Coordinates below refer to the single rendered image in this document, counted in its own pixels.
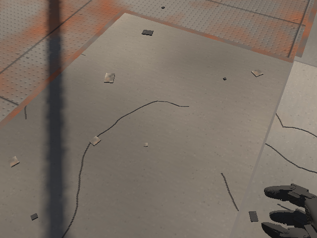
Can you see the right robot hand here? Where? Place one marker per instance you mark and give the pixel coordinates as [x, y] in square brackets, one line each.
[304, 222]

